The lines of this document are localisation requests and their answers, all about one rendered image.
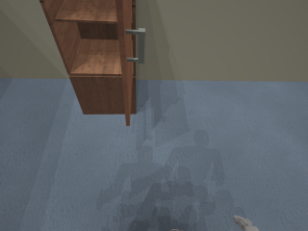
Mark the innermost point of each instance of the cupboard door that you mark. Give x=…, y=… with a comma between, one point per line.
x=124, y=22

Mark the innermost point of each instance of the handle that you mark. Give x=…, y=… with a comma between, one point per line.
x=141, y=44

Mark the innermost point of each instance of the robot right hand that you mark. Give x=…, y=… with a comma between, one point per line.
x=245, y=223

